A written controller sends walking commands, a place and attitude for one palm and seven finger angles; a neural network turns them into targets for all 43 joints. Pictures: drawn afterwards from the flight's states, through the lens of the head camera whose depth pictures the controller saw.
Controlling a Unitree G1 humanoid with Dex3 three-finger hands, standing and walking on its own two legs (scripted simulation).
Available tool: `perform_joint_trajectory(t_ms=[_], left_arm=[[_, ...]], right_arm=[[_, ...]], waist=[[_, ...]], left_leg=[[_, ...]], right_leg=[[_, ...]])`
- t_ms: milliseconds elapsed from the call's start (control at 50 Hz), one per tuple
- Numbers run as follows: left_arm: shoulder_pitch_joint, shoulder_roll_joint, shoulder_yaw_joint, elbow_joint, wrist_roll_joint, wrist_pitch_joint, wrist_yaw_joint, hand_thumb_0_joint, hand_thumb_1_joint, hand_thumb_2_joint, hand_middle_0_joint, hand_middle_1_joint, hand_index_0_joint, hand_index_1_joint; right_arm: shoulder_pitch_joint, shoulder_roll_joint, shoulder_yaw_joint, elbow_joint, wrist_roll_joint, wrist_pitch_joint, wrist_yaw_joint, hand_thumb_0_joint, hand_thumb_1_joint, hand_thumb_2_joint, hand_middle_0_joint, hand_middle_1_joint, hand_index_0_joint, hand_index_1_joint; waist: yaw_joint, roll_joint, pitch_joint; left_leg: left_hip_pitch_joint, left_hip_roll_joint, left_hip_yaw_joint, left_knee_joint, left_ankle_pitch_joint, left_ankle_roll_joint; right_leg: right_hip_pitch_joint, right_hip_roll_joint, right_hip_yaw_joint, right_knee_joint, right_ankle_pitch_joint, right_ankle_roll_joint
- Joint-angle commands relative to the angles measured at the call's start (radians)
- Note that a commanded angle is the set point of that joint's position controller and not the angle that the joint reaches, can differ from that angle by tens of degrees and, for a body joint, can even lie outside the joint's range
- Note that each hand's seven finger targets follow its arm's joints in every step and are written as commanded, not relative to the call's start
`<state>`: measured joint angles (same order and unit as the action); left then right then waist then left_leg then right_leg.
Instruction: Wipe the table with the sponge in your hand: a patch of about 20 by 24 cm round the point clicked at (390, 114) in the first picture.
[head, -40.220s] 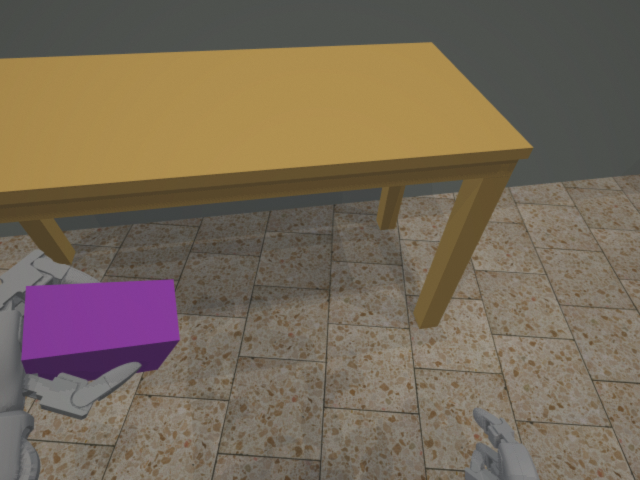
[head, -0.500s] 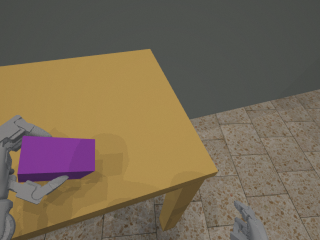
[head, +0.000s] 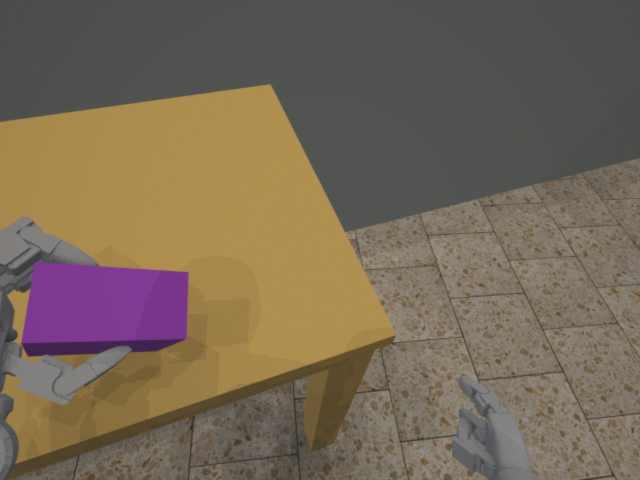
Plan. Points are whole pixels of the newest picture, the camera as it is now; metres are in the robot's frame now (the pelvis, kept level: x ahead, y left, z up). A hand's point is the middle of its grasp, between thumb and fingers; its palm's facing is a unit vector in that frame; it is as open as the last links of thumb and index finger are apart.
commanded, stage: shuffle to correct the standing spot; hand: left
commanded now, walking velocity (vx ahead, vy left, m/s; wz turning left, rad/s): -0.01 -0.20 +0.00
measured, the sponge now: (128, 315) +0.23 +0.21 +0.13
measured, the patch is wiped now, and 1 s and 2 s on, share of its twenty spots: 0.00 0.00 0.00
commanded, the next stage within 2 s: come to a stop and stand still in 0.10 s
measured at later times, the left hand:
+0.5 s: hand (95, 312) +0.22 +0.22 +0.16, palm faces +0.36 -0.83 -0.44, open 10.2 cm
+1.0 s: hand out of the picture +0.21 +0.34 +0.16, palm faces +0.42 -0.82 -0.39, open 10.2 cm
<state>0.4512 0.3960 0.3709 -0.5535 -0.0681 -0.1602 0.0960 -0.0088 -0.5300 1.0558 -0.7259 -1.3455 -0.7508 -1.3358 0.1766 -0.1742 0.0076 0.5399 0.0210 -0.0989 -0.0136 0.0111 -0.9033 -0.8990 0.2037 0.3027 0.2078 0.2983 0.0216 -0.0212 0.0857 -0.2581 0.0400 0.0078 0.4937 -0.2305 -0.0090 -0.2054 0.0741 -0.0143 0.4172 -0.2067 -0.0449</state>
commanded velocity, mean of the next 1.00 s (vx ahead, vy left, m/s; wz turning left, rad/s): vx -0.01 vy -0.01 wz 0.00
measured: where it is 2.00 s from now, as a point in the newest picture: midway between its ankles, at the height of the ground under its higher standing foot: outside the picture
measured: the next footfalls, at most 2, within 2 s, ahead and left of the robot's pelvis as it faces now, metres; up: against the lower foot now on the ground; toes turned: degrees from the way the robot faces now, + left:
none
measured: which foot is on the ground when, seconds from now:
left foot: down 0.00-1.00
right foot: down 0.00-1.00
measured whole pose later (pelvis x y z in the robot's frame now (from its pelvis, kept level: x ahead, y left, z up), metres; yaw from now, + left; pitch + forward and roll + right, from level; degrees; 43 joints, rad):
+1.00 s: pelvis -0.01 +0.07 +0.00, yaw +0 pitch -2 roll -2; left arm 0.37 0.42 0.40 -0.44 -0.01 -0.20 0.10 -0.01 -0.54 1.06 -0.73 -1.34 -0.76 -1.33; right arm 0.22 -0.17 0.02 0.56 0.00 -0.14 -0.03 0.01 -0.90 -0.90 0.20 0.30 0.21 0.30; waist 0.04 -0.06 0.07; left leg -0.24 -0.05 0.07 0.49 -0.22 0.10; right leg -0.21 -0.02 0.03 0.45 -0.22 0.00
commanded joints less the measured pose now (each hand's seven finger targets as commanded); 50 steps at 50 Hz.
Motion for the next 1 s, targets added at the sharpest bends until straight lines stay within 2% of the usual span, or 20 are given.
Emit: perform_joint_trajectory(t_ms=[0, 140, 160, 260, 360, 420, 500, 520, 540, 560, 580, 600, 640, 660, 740, 760, 780, 820, 880, 980], left_arm=[[-0.047, 0.143, 0.108, -0.182, -0.021, -0.051, 0.018, 0.000, 0.100, 1.300, -1.200, -1.600, -1.200, -1.600], [-0.069, 0.163, 0.109, -0.218, -0.031, -0.039, 0.025, 0.000, 0.100, 1.300, -1.200, -1.600, -1.200, -1.600], [-0.062, 0.175, 0.116, -0.230, -0.031, -0.037, 0.033, 0.000, 0.100, 1.300, -1.200, -1.600, -1.200, -1.600], [0.007, 0.179, 0.141, -0.215, -0.025, -0.049, 0.061, 0.000, 0.100, 1.300, -1.200, -1.600, -1.200, -1.600], [0.047, 0.171, 0.137, -0.167, -0.014, -0.057, 0.068, 0.000, 0.100, 1.300, -1.200, -1.600, -1.200, -1.600], [0.030, 0.154, 0.125, -0.126, -0.011, -0.051, 0.060, 0.000, 0.100, 1.300, -1.200, -1.600, -1.200, -1.600], [-0.009, 0.135, 0.093, -0.117, -0.005, -0.040, 0.054, 0.000, 0.100, 1.300, -1.200, -1.600, -1.200, -1.600], [-0.975, 0.903, 0.654, -0.324, 0.128, -0.144, 0.038, 0.000, 0.100, 1.300, -1.200, -1.600, -1.200, -1.600], [-0.457, 0.347, 0.283, 0.195, 0.059, -0.116, -0.003, 0.000, 0.100, 1.300, -1.200, -1.600, -1.200, -1.600], [-0.321, 0.276, 0.221, 0.059, 0.014, -0.107, 0.020, 0.000, 0.100, 1.300, -1.200, -1.600, -1.200, -1.600], [-0.275, 0.189, 0.143, 0.127, 0.020, -0.095, 0.015, 0.000, 0.100, 1.300, -1.200, -1.600, -1.200, -1.600], [-0.241, 0.151, 0.088, 0.047, 0.016, -0.106, 0.003, 0.000, 0.100, 1.300, -1.200, -1.600, -1.200, -1.600], [-0.123, 0.102, 0.030, -0.060, 0.014, -0.100, 0.001, 0.000, 0.100, 1.300, -1.200, -1.600, -1.200, -1.600], [-0.076, 0.050, -0.019, -0.082, 0.010, -0.095, 0.002, 0.000, 0.100, 1.300, -1.200, -1.600, -1.200, -1.600], [-0.065, 0.157, 0.083, -0.168, 0.032, -0.089, 0.018, 0.000, 0.100, 1.300, -1.200, -1.600, -1.200, -1.600], [-0.064, 0.211, 0.143, -0.172, 0.033, -0.091, 0.029, 0.000, 0.100, 1.300, -1.200, -1.600, -1.200, -1.600], [-0.086, 0.186, 0.137, -0.165, 0.030, -0.096, 0.028, 0.000, 0.100, 1.300, -1.200, -1.600, -1.200, -1.600], [-0.135, 0.208, 0.174, -0.156, 0.027, -0.107, 0.030, 0.000, 0.100, 1.300, -1.200, -1.600, -1.200, -1.600], [-0.229, 0.206, 0.163, -0.164, 0.038, -0.125, 0.027, 0.000, 0.100, 1.300, -1.200, -1.600, -1.200, -1.600], [-0.228, 0.105, 0.045, -0.168, 0.048, -0.138, 0.018, 0.000, 0.100, 1.300, -1.200, -1.600, -1.200, -1.600]], right_arm=[[-0.058, -0.148, -0.070, -0.149, 0.001, -0.038, -0.023, 0.000, -0.900, -0.900, 0.200, 0.300, 0.200, 0.300], [-0.054, -0.149, -0.079, -0.141, 0.003, -0.035, -0.031, 0.000, -0.900, -0.900, 0.200, 0.300, 0.200, 0.300], [-0.062, -0.146, -0.076, -0.136, 0.007, -0.036, -0.033, 0.000, -0.900, -0.900, 0.200, 0.300, 0.200, 0.300], [-0.080, -0.138, -0.061, -0.124, 0.011, -0.029, -0.031, 0.000, -0.900, -0.900, 0.200, 0.300, 0.200, 0.300], [-0.092, -0.141, -0.048, -0.110, 0.008, -0.021, -0.036, 0.000, -0.900, -0.900, 0.200, 0.300, 0.200, 0.300], [-0.086, -0.146, -0.050, -0.111, 0.008, -0.020, -0.039, 0.000, -0.900, -0.900, 0.200, 0.300, 0.200, 0.300], [-0.087, -0.151, -0.053, -0.109, 0.009, -0.018, -0.041, 0.000, -0.900, -0.900, 0.200, 0.300, 0.200, 0.300], [0.072, -0.177, -0.093, -0.087, -0.023, -0.083, -0.050, 0.000, -0.900, -0.900, 0.200, 0.300, 0.200, 0.300], [-0.014, -0.098, -0.055, -0.056, -0.024, -0.085, -0.044, 0.000, -0.900, -0.900, 0.200, 0.300, 0.200, 0.300], [-0.056, -0.131, -0.071, -0.103, 0.002, -0.073, -0.036, 0.000, -0.900, -0.900, 0.200, 0.300, 0.200, 0.300], [-0.036, -0.145, -0.072, -0.095, 0.005, -0.084, -0.034, 0.000, -0.900, -0.900, 0.200, 0.300, 0.200, 0.300], [-0.036, -0.163, -0.072, -0.101, -0.001, -0.088, -0.024, 0.000, -0.900, -0.900, 0.200, 0.300, 0.200, 0.300], [-0.042, -0.168, -0.073, -0.111, -0.001, -0.084, 0.003, 0.000, -0.900, -0.900, 0.200, 0.300, 0.200, 0.300], [-0.062, -0.158, -0.073, -0.106, 0.006, -0.088, 0.011, 0.000, -0.900, -0.900, 0.200, 0.300, 0.200, 0.300], [-0.085, -0.164, -0.062, -0.139, -0.016, -0.082, 0.000, 0.000, -0.900, -0.900, 0.200, 0.300, 0.200, 0.300], [-0.097, -0.169, -0.058, -0.133, -0.016, -0.077, -0.007, 0.000, -0.900, -0.900, 0.200, 0.300, 0.200, 0.300], [-0.093, -0.161, -0.055, -0.143, -0.017, -0.071, -0.015, 0.000, -0.900, -0.900, 0.200, 0.300, 0.200, 0.300], [-0.095, -0.157, -0.051, -0.150, -0.017, -0.067, -0.029, 0.000, -0.900, -0.900, 0.200, 0.300, 0.200, 0.300], [-0.076, -0.146, -0.050, -0.143, -0.017, -0.076, -0.037, 0.000, -0.900, -0.900, 0.200, 0.300, 0.200, 0.300], [-0.050, -0.154, -0.049, -0.117, -0.020, -0.111, -0.023, 0.000, -0.900, -0.900, 0.200, 0.300, 0.200, 0.300]], waist=[[-0.010, 0.069, -0.185], [-0.018, -0.003, -0.212], [-0.020, 0.013, -0.208], [-0.016, 0.042, -0.204], [-0.008, 0.035, -0.165], [-0.005, -0.023, -0.159], [-0.009, -0.021, -0.177], [0.015, -0.148, -0.025], [0.020, -0.070, -0.255], [0.031, 0.028, -0.262], [0.023, 0.058, -0.272], [0.029, 0.090, -0.296], [0.030, 0.044, -0.307], [0.023, 0.051, -0.327], [0.018, -0.009, -0.242], [0.015, 0.014, -0.227], [0.009, 0.036, -0.205], [0.009, 0.127, -0.153], [0.007, 0.243, -0.120], [0.002, 0.180, -0.160]], left_leg=[[0.045, 0.116, -0.068, -0.071, 0.082, 0.037], [0.072, 0.057, -0.024, 0.045, 0.056, 0.032], [0.083, 0.051, -0.025, 0.051, 0.054, 0.031], [0.035, 0.021, -0.029, 0.079, 0.063, 0.030], [0.034, 0.028, -0.042, 0.015, 0.107, 0.038], [0.055, 0.037, -0.038, 0.000, 0.113, 0.045], [0.094, 0.048, -0.042, -0.035, 0.157, 0.047], [-0.005, -0.025, 0.110, 0.067, 0.142, 0.019], [0.023, -0.096, 0.037, 0.011, 0.171, 0.038], [0.057, -0.043, -0.002, -0.005, 0.198, 0.022], [0.098, -0.012, 0.024, -0.015, 0.213, 0.020], [0.115, -0.002, 0.010, -0.040, 0.224, 0.036], [0.135, 0.027, -0.008, -0.032, 0.305, 0.051], [0.168, 0.042, -0.027, -0.046, 0.320, 0.058], [0.074, 0.067, -0.085, -0.117, 0.154, 0.049], [0.062, 0.066, -0.095, -0.146, 0.083, 0.050], [0.026, 0.074, -0.113, -0.174, 0.023, 0.052], [-0.040, 0.100, -0.143, -0.239, -0.084, 0.056], [-0.114, 0.130, -0.164, -0.290, -0.203, 0.061], [0.017, 0.125, -0.158, -0.246, -0.043, 0.017]], right_leg=[[0.039, -0.114, 0.097, -0.046, 0.135, 0.025], [0.007, -0.186, 0.173, -0.090, 0.150, -0.007], [-0.013, -0.196, 0.186, -0.096, 0.143, -0.016], [0.051, -0.249, 0.240, -0.129, 0.204, 0.021], [0.071, -0.228, 0.199, -0.133, 0.238, 0.067], [0.066, -0.208, 0.192, -0.144, 0.225, 0.088], [0.083, -0.192, 0.160, -0.114, 0.255, 0.067], [-0.087, -0.141, 0.157, -0.221, 0.489, 0.192], [0.128, -0.200, 0.165, -0.055, 0.578, 0.061], [0.156, -0.230, 0.221, -0.002, 0.588, 0.030], [0.132, -0.222, 0.241, -0.003, 0.576, 0.026], [0.138, -0.207, 0.206, 0.002, 0.519, 0.061], [0.121, -0.175, 0.169, 0.002, 0.417, 0.093], [0.099, -0.160, 0.153, 0.025, 0.339, 0.073], [0.055, -0.127, 0.113, -0.016, 0.101, 0.031], [0.040, -0.116, 0.105, -0.006, 0.054, 0.029], [0.045, -0.113, 0.083, 0.007, 0.026, 0.027], [0.067, -0.093, 0.058, 0.050, 0.001, 0.030], [0.109, -0.085, 0.031, 0.095, -0.013, 0.032], [0.070, -0.097, 0.036, 0.044, 0.020, 0.024]])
